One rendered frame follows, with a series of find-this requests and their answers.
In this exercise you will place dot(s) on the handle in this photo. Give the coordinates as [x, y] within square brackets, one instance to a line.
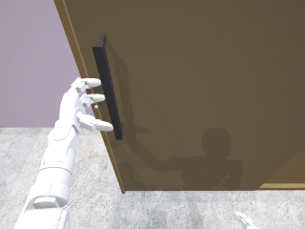
[102, 64]

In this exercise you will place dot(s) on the wardrobe door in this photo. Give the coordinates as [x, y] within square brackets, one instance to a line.
[292, 172]
[211, 93]

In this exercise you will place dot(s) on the robot left forearm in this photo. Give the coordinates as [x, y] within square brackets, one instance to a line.
[52, 186]

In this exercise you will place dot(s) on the robot right hand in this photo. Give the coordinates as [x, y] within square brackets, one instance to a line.
[245, 221]

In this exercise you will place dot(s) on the left robot upper arm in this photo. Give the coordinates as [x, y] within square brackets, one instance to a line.
[45, 218]

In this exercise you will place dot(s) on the robot left hand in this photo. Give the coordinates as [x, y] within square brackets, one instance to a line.
[72, 104]

